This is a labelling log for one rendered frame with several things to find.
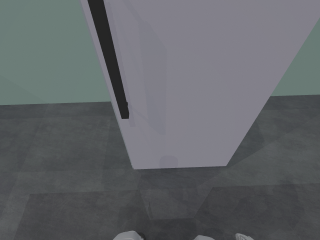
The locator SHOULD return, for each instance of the fridge door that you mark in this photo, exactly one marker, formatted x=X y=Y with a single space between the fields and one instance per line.
x=197 y=73

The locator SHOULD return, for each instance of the handle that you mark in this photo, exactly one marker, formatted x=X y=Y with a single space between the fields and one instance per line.
x=100 y=19

